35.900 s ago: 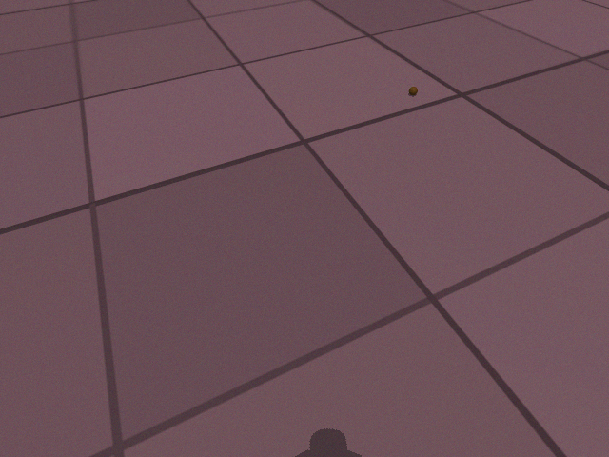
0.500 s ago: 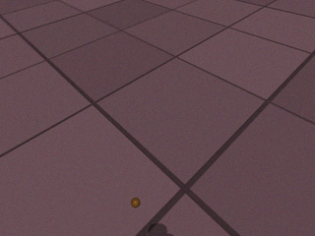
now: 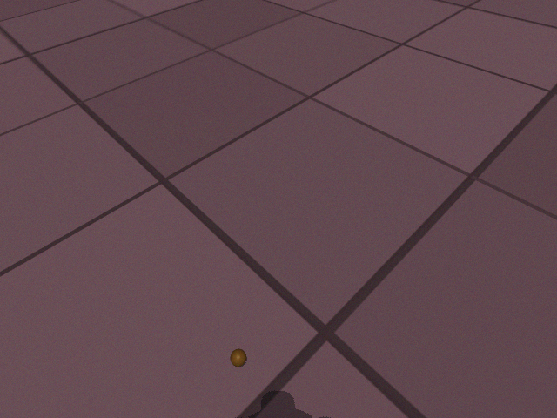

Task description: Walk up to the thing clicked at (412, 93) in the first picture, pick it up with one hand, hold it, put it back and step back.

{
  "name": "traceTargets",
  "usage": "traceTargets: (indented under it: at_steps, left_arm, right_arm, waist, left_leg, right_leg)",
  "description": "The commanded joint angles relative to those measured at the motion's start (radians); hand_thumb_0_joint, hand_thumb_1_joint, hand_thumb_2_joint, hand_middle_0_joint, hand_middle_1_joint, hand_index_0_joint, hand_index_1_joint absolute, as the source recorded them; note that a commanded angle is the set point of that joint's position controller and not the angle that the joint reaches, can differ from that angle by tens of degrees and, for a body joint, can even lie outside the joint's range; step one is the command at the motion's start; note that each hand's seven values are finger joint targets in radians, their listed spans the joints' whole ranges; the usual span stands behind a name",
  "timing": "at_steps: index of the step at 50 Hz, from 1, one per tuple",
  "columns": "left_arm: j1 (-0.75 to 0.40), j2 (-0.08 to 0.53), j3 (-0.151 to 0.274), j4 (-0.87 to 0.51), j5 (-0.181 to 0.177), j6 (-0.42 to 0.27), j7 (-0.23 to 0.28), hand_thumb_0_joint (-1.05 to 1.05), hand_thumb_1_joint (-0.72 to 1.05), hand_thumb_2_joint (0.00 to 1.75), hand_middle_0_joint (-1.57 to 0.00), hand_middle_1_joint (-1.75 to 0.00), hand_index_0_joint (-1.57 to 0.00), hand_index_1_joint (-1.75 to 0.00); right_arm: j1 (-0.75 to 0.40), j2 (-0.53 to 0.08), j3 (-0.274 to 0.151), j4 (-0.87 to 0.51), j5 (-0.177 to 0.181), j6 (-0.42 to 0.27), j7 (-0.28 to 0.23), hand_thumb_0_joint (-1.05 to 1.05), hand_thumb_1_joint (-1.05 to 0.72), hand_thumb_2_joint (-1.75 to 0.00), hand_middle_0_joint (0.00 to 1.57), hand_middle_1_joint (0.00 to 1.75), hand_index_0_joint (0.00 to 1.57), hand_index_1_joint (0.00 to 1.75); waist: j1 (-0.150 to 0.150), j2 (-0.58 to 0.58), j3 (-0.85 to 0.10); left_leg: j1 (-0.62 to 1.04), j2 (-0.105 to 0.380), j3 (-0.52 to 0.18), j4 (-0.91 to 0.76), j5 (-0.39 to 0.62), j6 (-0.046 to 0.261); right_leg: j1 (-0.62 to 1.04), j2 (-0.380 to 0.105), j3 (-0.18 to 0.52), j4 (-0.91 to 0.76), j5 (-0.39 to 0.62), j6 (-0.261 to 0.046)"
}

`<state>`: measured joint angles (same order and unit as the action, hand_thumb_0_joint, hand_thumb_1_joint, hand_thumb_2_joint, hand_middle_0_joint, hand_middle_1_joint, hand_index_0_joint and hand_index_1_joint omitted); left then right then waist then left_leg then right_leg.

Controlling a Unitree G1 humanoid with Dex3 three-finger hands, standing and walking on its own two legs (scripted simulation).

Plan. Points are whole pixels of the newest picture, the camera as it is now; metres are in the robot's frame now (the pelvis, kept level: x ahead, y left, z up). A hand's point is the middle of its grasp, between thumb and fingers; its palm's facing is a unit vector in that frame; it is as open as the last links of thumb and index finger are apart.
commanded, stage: stand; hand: left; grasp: from above
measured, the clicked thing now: (238, 357) +0.45 +0.21 -0.75
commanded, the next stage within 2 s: step back in 0.32 s
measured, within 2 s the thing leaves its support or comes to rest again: neither
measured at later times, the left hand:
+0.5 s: hand out of the picture +0.06 +0.27 -0.16, palm faces +0.01 -0.93 -0.37, open 7.4 cm
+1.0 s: hand out of the picture +0.02 +0.31 -0.18, palm faces -0.08 -0.92 -0.38, open 7.4 cm
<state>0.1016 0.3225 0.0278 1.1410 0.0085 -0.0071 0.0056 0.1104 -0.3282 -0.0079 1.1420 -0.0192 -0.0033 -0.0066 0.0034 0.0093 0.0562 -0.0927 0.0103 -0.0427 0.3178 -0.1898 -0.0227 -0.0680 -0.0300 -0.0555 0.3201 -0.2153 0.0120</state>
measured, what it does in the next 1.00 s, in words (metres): walks backwards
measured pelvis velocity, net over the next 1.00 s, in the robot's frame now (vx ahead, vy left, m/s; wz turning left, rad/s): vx -0.12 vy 0.06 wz -0.07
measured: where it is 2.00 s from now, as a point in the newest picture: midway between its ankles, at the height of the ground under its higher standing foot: outside the picture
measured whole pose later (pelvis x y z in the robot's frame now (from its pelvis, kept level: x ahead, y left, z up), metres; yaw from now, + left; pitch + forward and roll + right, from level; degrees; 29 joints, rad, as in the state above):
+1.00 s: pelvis -0.12 +0.06 -0.03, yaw -4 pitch -3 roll +0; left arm 0.10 0.37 0.08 0.88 0.01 0.05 0.02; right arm 0.11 -0.34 -0.04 0.86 -0.02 0.03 -0.02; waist -0.02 -0.02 0.22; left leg -0.31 -0.03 0.06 0.64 -0.27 0.06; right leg -0.30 0.03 0.08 0.80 -0.46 0.00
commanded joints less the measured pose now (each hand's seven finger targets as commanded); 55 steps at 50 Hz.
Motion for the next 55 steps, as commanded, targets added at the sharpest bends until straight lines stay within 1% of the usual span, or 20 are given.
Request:
traceTargets:
  at_steps: [1,15,16,18,20,22,24,28,29,30,31,32,33,38,42,47,52,53,54,55]
  left_arm:
    - [-0.029,0.206,0.034,-0.058,0.005,-0.023,0.016,0.0,0.9,0.9,-0.2,-0.3,-0.2,-0.3]
    - [-0.028,0.215,0.033,-0.064,0.002,-0.022,0.012,0.0,0.9,0.9,-0.2,-0.3,-0.2,-0.3]
    - [-0.015,0.291,0.084,-0.079,-0.015,-0.013,0.016,0.0,0.9,0.9,-0.2,-0.3,-0.2,-0.3]
    - [0.009,0.287,0.091,-0.102,-0.02,-0.008,0.022,0.0,0.9,0.9,-0.2,-0.3,-0.2,-0.3]
    - [-0.007,0.299,0.101,-0.145,-0.015,-0.006,0.023,0.0,0.9,0.9,-0.2,-0.3,-0.2,-0.3]
    - [-0.076,0.308,0.106,-0.198,0.0,0.0,0.025,0.0,0.9,0.9,-0.2,-0.3,-0.2,-0.3]
    - [-0.108,0.316,0.109,-0.243,0.018,0.002,0.027,0.0,0.9,0.9,-0.2,-0.3,-0.2,-0.3]
    - [-0.151,0.289,0.098,-0.29,0.017,0.016,0.025,0.0,0.9,0.9,-0.2,-0.3,-0.2,-0.3]
    - [-0.143,0.284,0.094,-0.296,0.01,0.025,0.024,0.0,0.9,0.9,-0.2,-0.3,-0.2,-0.3]
    - [-0.12,0.249,0.088,-0.309,-0.001,0.034,0.023,0.0,0.9,0.9,-0.2,-0.3,-0.2,-0.3]
    - [-0.119,0.208,0.083,-0.323,-0.012,0.043,0.027,0.0,0.9,0.9,-0.2,-0.3,-0.2,-0.3]
    - [-0.076,0.2,0.083,-0.31,-0.007,0.058,0.036,0.0,0.9,0.9,-0.2,-0.3,-0.2,-0.3]
    - [-0.041,0.207,0.081,-0.311,-0.007,0.06,0.041,0.0,0.9,0.9,-0.2,-0.3,-0.2,-0.3]
    - [0.023,0.237,0.086,-0.291,-0.013,0.06,0.043,0.0,0.9,0.9,-0.2,-0.3,-0.2,-0.3]
    - [-0.025,0.23,0.089,-0.332,0.003,0.042,0.037,0.0,0.9,0.9,-0.2,-0.3,-0.2,-0.3]
    - [0.009,0.221,0.098,-0.342,0.005,0.034,0.025,0.0,0.9,0.9,-0.2,-0.3,-0.2,-0.3]
    - [0.15,0.231,0.111,-0.289,0.021,0.02,0.015,0.0,0.9,0.9,-0.2,-0.3,-0.2,-0.3]
    - [0.138,0.289,0.125,-0.3,0.03,0.017,0.014,0.0,0.9,0.9,-0.2,-0.3,-0.2,-0.3]
    - [0.076,0.37,0.138,-0.33,0.018,0.019,0.009,0.0,0.9,0.9,-0.2,-0.3,-0.2,-0.3]
    - [-0.016,0.391,0.142,-0.381,0.03,0.014,0.013,0.0,0.9,0.9,-0.2,-0.3,-0.2,-0.3]
  right_arm:
    - [-0.031,-0.206,-0.035,-0.056,0.005,-0.025,-0.016,0.0,-0.9,-0.9,0.2,0.3,0.2,0.3]
    - [-0.03,-0.208,-0.032,-0.059,0.005,-0.025,-0.014,0.0,-0.9,-0.9,0.2,0.3,0.2,0.3]
    - [-0.077,-0.254,-0.049,-0.093,0.009,-0.007,-0.006,0.0,-0.9,-0.9,0.2,0.3,0.2,0.3]
    - [-0.054,-0.22,-0.048,-0.121,0.019,0.001,-0.004,0.0,-0.9,-0.9,0.2,0.3,0.2,0.3]
    - [-0.021,-0.217,-0.055,-0.142,0.024,0.013,-0.002,0.0,-0.9,-0.9,0.2,0.3,0.2,0.3]
    - [0.015,-0.217,-0.07,-0.159,0.018,0.031,0.002,0.0,-0.9,-0.9,0.2,0.3,0.2,0.3]
    - [0.06,-0.222,-0.079,-0.183,0.014,0.048,0.008,0.0,-0.9,-0.9,0.2,0.3,0.2,0.3]
    - [0.093,-0.221,-0.087,-0.204,0.017,0.039,0.013,0.0,-0.9,-0.9,0.2,0.3,0.2,0.3]
    - [0.096,-0.227,-0.091,-0.206,0.009,0.031,0.012,0.0,-0.9,-0.9,0.2,0.3,0.2,0.3]
    - [0.083,-0.258,-0.1,-0.221,-0.003,0.025,0.006,0.0,-0.9,-0.9,0.2,0.3,0.2,0.3]
    - [0.094,-0.316,-0.115,-0.226,-0.015,0.017,0.001,0.0,-0.9,-0.9,0.2,0.3,0.2,0.3]
    - [0.106,-0.33,-0.119,-0.227,-0.02,0.011,-0.004,0.0,-0.9,-0.9,0.2,0.3,0.2,0.3]
    - [0.094,-0.353,-0.12,-0.244,-0.011,0.008,-0.009,0.0,-0.9,-0.9,0.2,0.3,0.2,0.3]
    - [-0.027,-0.272,-0.104,-0.305,-0.011,0.007,-0.036,0.0,-0.9,-0.9,0.2,0.3,0.2,0.3]
    - [0.072,-0.259,-0.108,-0.307,0.0,0.008,-0.043,0.0,-0.9,-0.9,0.2,0.3,0.2,0.3]
    - [0.06,-0.284,-0.109,-0.328,0.002,0.016,-0.036,0.0,-0.9,-0.9,0.2,0.3,0.2,0.3]
    - [-0.043,-0.281,-0.101,-0.354,0.017,0.027,-0.02,0.0,-0.9,-0.9,0.2,0.3,0.2,0.3]
    - [-0.041,-0.252,-0.094,-0.361,0.023,0.028,-0.019,0.0,-0.9,-0.9,0.2,0.3,0.2,0.3]
    - [-0.058,-0.223,-0.092,-0.364,0.023,0.033,-0.021,0.0,-0.9,-0.9,0.2,0.3,0.2,0.3]
    - [-0.021,-0.245,-0.104,-0.346,0.014,0.041,-0.024,0.0,-0.9,-0.9,0.2,0.3,0.2,0.3]
  waist:
    - [0.001,-0.009,-0.093]
    - [0.001,-0.01,-0.069]
    - [0.004,-0.024,0.055]
    - [0.0,-0.046,0.006]
    - [-0.012,-0.087,-0.067]
    - [-0.027,-0.174,-0.103]
    - [-0.042,-0.183,-0.1]
    - [-0.05,-0.171,-0.1]
    - [-0.049,-0.109,-0.096]
    - [-0.041,0.029,-0.08]
    - [-0.045,0.193,-0.07]
    - [-0.029,0.138,-0.094]
    - [-0.028,0.134,-0.109]
    - [0.021,0.156,-0.133]
    - [-0.045,0.089,-0.131]
    - [-0.053,0.114,-0.118]
    - [0.024,0.051,-0.13]
    - [0.015,-0.1,-0.104]
    - [0.032,-0.285,-0.038]
    - [0.018,-0.295,0.014]
  left_leg:
    - [-0.002,0.111,-0.061,-0.024,0.258,0.037]
    - [-0.016,0.111,-0.061,-0.046,0.215,0.036]
    - [-0.105,0.086,-0.064,0.077,0.348,0.062]
    - [-0.11,0.052,-0.021,0.176,0.331,0.058]
    - [-0.121,-0.001,0.014,0.307,0.235,0.048]
    - [-0.152,-0.052,0.017,0.487,-0.183,0.056]
    - [-0.17,-0.021,-0.043,0.577,-0.343,0.075]
    - [-0.162,-0.016,-0.001,0.37,-0.147,0.077]
    - [-0.136,-0.003,0.003,0.258,0.093,0.075]
    - [-0.132,0.088,-0.112,0.12,0.368,0.089]
    - [-0.042,0.205,-0.312,0.072,0.626,0.129]
    - [0.001,0.263,-0.368,0.087,0.67,0.176]
    - [0.007,0.301,-0.363,0.12,0.772,0.211]
    - [0.077,0.21,-0.2,0.163,0.645,0.201]
    - [0.175,0.234,-0.217,0.202,0.658,0.259]
    - [0.082,0.222,-0.187,0.207,0.549,0.245]
    - [-0.207,0.174,-0.158,0.251,0.135,0.155]
    - [-0.348,0.074,-0.101,0.37,-0.05,0.092]
    - [-0.349,-0.104,0.017,0.61,-0.323,0.037]
    - [-0.279,-0.106,-0.076,0.837,-0.432,0.018]
  right_leg:
    - [0.031,-0.106,0.083,-0.038,0.23,-0.025]
    - [0.015,-0.104,0.085,-0.044,0.174,-0.025]
    - [-0.061,-0.095,0.104,0.03,0.337,-0.033]
    - [-0.039,-0.122,0.112,0.049,0.441,-0.072]
    - [-0.026,-0.196,0.171,0.046,0.508,-0.147]
    - [-0.074,-0.304,0.254,0.029,0.477,-0.233]
    - [-0.145,-0.347,0.259,0.074,0.466,-0.267]
    - [-0.14,-0.233,0.149,0.222,0.407,-0.168]
    - [-0.155,-0.183,0.115,0.292,0.342,-0.132]
    - [-0.182,-0.072,0.059,0.428,0.208,-0.074]
    - [-0.341,0.085,0.08,0.595,-0.16,-0.039]
    - [-0.394,0.125,0.183,0.696,-0.419,-0.047]
    - [-0.406,0.13,0.216,0.773,-0.462,-0.046]
    - [-0.449,0.122,0.258,0.893,-0.295,-0.032]
    - [-0.456,0.101,0.21,0.718,-0.303,0.01]
    - [-0.326,0.064,0.124,0.472,-0.258,-0.008]
    - [-0.042,0.024,0.149,0.161,0.054,-0.077]
    - [-0.025,-0.11,0.352,0.1,0.084,-0.147]
    - [-0.201,-0.309,0.578,-0.029,0.076,-0.305]
    - [-0.369,-0.391,0.666,-0.057,0.089,-0.37]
